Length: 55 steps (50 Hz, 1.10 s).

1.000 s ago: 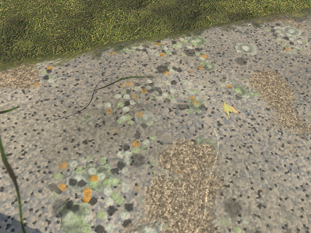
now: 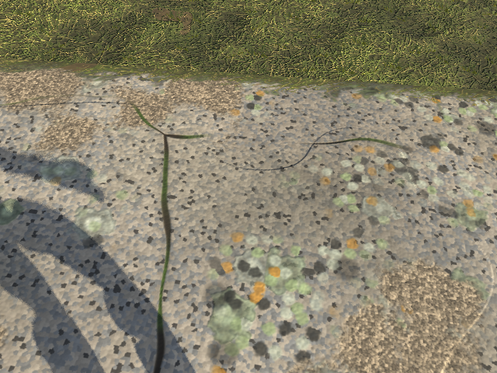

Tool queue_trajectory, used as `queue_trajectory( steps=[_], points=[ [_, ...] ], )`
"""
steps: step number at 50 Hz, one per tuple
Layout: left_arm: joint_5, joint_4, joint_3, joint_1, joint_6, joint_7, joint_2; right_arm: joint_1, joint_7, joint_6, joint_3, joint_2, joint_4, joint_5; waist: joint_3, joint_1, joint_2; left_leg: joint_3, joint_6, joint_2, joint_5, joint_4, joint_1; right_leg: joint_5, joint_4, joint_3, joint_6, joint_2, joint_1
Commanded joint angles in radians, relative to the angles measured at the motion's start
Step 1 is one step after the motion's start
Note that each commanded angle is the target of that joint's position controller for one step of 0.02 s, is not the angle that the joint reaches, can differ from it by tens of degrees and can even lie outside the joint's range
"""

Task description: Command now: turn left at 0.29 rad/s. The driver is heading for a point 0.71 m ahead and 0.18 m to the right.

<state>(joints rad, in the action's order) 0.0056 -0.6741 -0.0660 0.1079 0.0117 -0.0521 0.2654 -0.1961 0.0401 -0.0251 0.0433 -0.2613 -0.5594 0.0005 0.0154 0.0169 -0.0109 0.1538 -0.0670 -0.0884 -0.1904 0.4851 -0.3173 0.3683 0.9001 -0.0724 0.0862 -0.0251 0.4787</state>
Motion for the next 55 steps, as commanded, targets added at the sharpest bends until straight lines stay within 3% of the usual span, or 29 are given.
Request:
queue_trajectory(
  steps=[1, 6, 8, 9, 13, 14, 15, 16, 18, 21, 24, 25, 26, 27, 28, 30, 32, 36, 37, 39, 44, 45, 46, 47, 48, 49, 50, 52, 55],
  points=[
    [0.004, 0.058, -0.011, -0.01, -0.02, 0.007, 0.064, 0.03, -0.005, 0.009, 0.036, -0.129, 0.067, 0.008, -0.118, 0.019, 0.169, 0.256, -0.167, 0.261, 0.155, -0.111, 0.126, 0.025, -0.074, 0.028, -0.01, 0.022, -0.041],
    [-0.013, 0.036, 0.014, 0.035, -0.039, 0.039, 0.008, 0.012, -0.023, 0.023, -0.009, -0.037, 0.0, 0.007, -0.088, -0.013, 0.115, 0.182, -0.092, 0.21, 0.101, -0.088, 0.032, -0.269, -0.519, 0.021, -0.066, 0.05, -0.336],
    [-0.023, 0.079, -0.01, -0.001, -0.043, 0.036, 0.146, -0.064, -0.025, 0.049, 0.003, -0.068, -0.014, 0.039, -0.084, 0.072, -0.104, 0.03, 0.004, 0.068, -0.146, 0.017, -0.028, -0.578, -0.488, -0.163, -0.172, 0.209, -0.366],
    [-0.012, 0.073, -0.006, -0.019, -0.046, 0.042, 0.121, -0.011, -0.016, 0.052, 0.004, -0.071, -0.01, 0.045, -0.074, 0.055, -0.178, -0.027, 0.054, 0.053, -0.123, 0.013, 0.044, -0.407, -0.541, -0.223, -0.244, 0.236, -0.247],
    [0.001, 0.076, -0.009, 0.033, -0.047, 0.036, 0.123, 0.093, 0.005, 0.036, 0.014, -0.066, 0.006, 0.025, -0.057, -0.003, -0.176, -0.086, 0.078, 0.042, -0.112, 0.052, 0.043, -0.196, -0.562, -0.283, -0.239, 0.197, -0.239],
    [-0.051, 0.091, -0.038, 0.075, -0.076, 0.069, 0.132, 0.043, -0.015, 0.065, 0.031, -0.106, 0.018, 0.044, -0.011, -0.031, -0.155, -0.128, 0.042, 0.023, -0.331, 0.161, -0.033, 0.222, -0.657, -0.38, -0.351, 0.258, -0.167],
    [-0.063, 0.078, -0.042, 0.141, -0.1, 0.061, 0.127, 0.048, -0.027, 0.087, 0.025, -0.072, 0.01, 0.069, 0.021, -0.069, -0.2, -0.106, 0.028, 0.043, -0.403, 0.333, -0.095, 0.399, -0.728, -0.494, -0.383, 0.309, -0.15],
    [-0.065, 0.069, -0.029, 0.181, -0.124, 0.049, 0.085, 0.035, -0.03, 0.103, 0.022, -0.058, 0.007, 0.084, 0.017, -0.076, -0.223, -0.051, 0.021, 0.065, -0.431, 0.525, -0.19, 0.393, -0.763, -0.574, -0.396, 0.344, -0.175],
    [-0.042, 0.082, -0.003, 0.109, -0.15, 0.034, 0.03, 0.026, -0.03, 0.125, 0.019, -0.041, -0.003, 0.093, -0.039, -0.032, -0.114, -0.031, 0.027, 0.087, -0.345, 0.629, -0.27, 0.23, -0.728, -0.472, -0.347, 0.287, -0.258],
    [-0.012, 0.125, -0.025, -0.041, -0.133, 0.033, 0.115, -0.053, -0.026, 0.104, 0.005, 0.006, -0.02, 0.094, -0.053, 0.03, -0.085, -0.148, 0.092, 0.071, -0.347, 0.233, 0.03, 0.032, -0.69, -0.247, -0.265, 0.11, -0.145],
    [-0.047, 0.14, -0.053, 0.018, -0.073, 0.06, 0.138, -0.228, -0.056, 0.134, 0.014, -0.006, -0.126, 0.059, -0.057, 0.03, 0.009, -0.186, 0.103, 0.04, -0.052, -0.206, 0.269, 0.159, -0.472, -0.291, -0.311, 0.062, -0.127],
    [-0.064, 0.118, -0.041, 0.114, -0.07, 0.062, 0.07, -0.268, -0.058, 0.151, 0.019, -0.026, -0.129, 0.068, -0.098, 0.031, 0.051, -0.119, 0.035, 0.14, -0.03, -0.114, 0.415, 0.181, -0.328, -0.292, -0.27, 0.021, -0.008],
    [-0.064, 0.175, 0.004, 0.126, -0.092, 0.074, -0.097, -0.371, -0.03, 0.177, 0.05, -0.182, -0.104, 0.055, -0.165, 0.054, 0.227, 0.36, -0.304, 0.485, 0.076, -0.155, 0.583, 0.262, -0.026, -0.149, -0.156, -0.132, 0.29],
    [-0.079, 0.157, 0.016, 0.083, -0.126, 0.098, -0.095, -0.338, -0.021, 0.184, 0.045, -0.202, -0.12, 0.089, 0.019, 0.041, 0.168, 0.646, -0.415, 0.638, -0.062, -0.295, 0.499, 0.183, 0.181, -0.224, -0.13, -0.027, 0.545],
    [-0.047, 0.119, 0.002, 0.03, -0.135, 0.092, -0.014, -0.211, -0.024, 0.179, 0.023, -0.116, -0.12, 0.067, 0.077, 0.02, 0.038, 0.471, -0.324, 0.593, -0.215, -0.319, 0.439, 0.063, 0.277, -0.165, -0.124, 0.036, 0.616],
    [-0.058, 0.092, -0.017, 0.012, -0.122, 0.071, 0.028, -0.111, -0.029, 0.175, -0.022, -0.003, -0.093, 0.024, 0.004, 0.009, 0.129, 0.143, -0.167, 0.39, -0.175, -0.345, 0.331, -0.1, 0.349, -0.025, -0.105, 0.054, 0.463],
    [-0.071, 0.075, -0.008, -0.014, -0.111, 0.106, 0.013, -0.112, -0.009, 0.168, -0.032, -0.004, -0.089, 0.047, -0.016, 0.018, 0.092, -0.016, -0.117, 0.334, 0.075, -0.356, 0.287, -0.189, 0.349, 0.03, -0.086, 0.067, 0.381],
    [-0.032, 0.058, 0.018, -0.115, -0.116, 0.16, -0.032, -0.292, -0.019, 0.162, -0.02, -0.065, -0.187, 0.073, 0.006, 0.09, 0.079, -0.167, -0.129, 0.335, 0.385, -0.35, 0.398, -0.295, 0.101, 0.092, -0.066, 0.091, 0.45],
    [0.091, 0.121, 0.021, -0.211, -0.106, 0.138, -0.029, -0.313, -0.011, 0.121, 0.012, -0.103, -0.215, -0.005, 0.174, 0.102, -0.001, -0.223, -0.028, 0.298, 0.396, -0.3, 0.365, -0.272, 0.029, 0.092, -0.093, 0.074, 0.484],
    [0.069, 0.148, 0.041, -0.233, -0.106, 0.138, -0.05, -0.318, 0.001, 0.103, 0.014, -0.135, -0.23, -0.009, 0.139, 0.095, 0.084, -0.264, 0.001, 0.301, 0.519, -0.303, 0.3, -0.297, -0.133, 0.171, -0.113, 0.054, 0.327],
    [0.028, 0.116, -0.021, -0.006, -0.059, 0.128, 0.091, -0.212, 0.015, 0.104, 0.042, -0.189, -0.226, -0.02, -0.059, -0.085, 0.194, -0.322, 0.004, 0.344, 1.178, 0.04, 0.355, -0.255, -0.245, 0.215, -0.228, -0.065, -0.093],
    [0.025, 0.079, -0.051, 0.147, -0.051, 0.114, 0.143, -0.172, 0.011, 0.104, 0.046, -0.192, -0.21, -0.024, -0.136, -0.17, 0.164, -0.334, 0.018, 0.315, 1.099, 0.224, 0.285, -0.334, -0.347, 0.18, -0.272, -0.077, -0.314],
    [0.016, 0.044, -0.074, 0.305, -0.036, 0.086, 0.194, -0.154, 0.009, 0.115, 0.039, -0.166, -0.178, -0.014, -0.206, -0.231, 0.078, -0.319, 0.046, 0.25, 0.652, 0.529, 0.028, -0.343, -0.368, 0.005, -0.317, 0.027, -0.629],
    [0.009, 0.058, -0.071, 0.267, -0.041, 0.07, 0.262, -0.274, -0.016, 0.136, -0.007, -0.011, -0.133, 0.034, -0.31, -0.068, -0.192, -0.227, 0.076, 0.073, -0.406, 0.911, -0.36, -0.367, -0.337, -0.47, -0.465, 0.29, -0.926],
    [0.001, 0.08, -0.063, 0.288, -0.05, 0.063, 0.215, -0.212, -0.033, 0.169, 0.0, -0.082, -0.106, 0.001, -0.46, -0.141, -0.128, -0.017, 0.073, 0.054, -0.377, 1.068, -0.456, -0.06, -0.55, -0.764, -0.561, 0.374, -0.926],
    [0.004, 0.075, -0.052, 0.237, -0.059, 0.062, 0.165, -0.1, -0.034, 0.181, 0.014, -0.134, -0.067, -0.034, -0.271, -0.138, -0.044, -0.018, 0.062, 0.107, -0.229, 1.015, -0.521, 0.033, -0.626, -0.636, -0.489, 0.321, -0.767],
    [0.015, 0.074, -0.037, 0.161, -0.064, 0.065, 0.127, -0.101, -0.03, 0.184, 0.012, -0.134, -0.067, -0.035, -0.161, -0.068, 0.038, -0.046, 0.06, 0.16, -0.131, 0.919, -0.495, -0.014, -0.65, -0.497, -0.442, 0.294, -0.587],
    [-0.004, 0.084, -0.015, 0.072, -0.081, 0.075, 0.071, -0.16, -0.023, 0.156, 0.02, -0.138, -0.107, -0.016, -0.081, 0.013, 0.058, -0.054, 0.08, 0.23, -0.067, 0.826, -0.355, -0.189, -0.692, -0.334, -0.403, 0.23, -0.334],
    [-0.013, 0.03, -0.013, 0.084, -0.108, 0.085, 0.087, -0.183, -0.018, 0.106, 0.016, -0.103, -0.128, -0.009, -0.031, 0.039, -0.01, -0.078, 0.107, 0.256, -0.03, 0.745, -0.292, -0.322, -0.728, -0.167, -0.39, 0.192, -0.15]
  ],
)
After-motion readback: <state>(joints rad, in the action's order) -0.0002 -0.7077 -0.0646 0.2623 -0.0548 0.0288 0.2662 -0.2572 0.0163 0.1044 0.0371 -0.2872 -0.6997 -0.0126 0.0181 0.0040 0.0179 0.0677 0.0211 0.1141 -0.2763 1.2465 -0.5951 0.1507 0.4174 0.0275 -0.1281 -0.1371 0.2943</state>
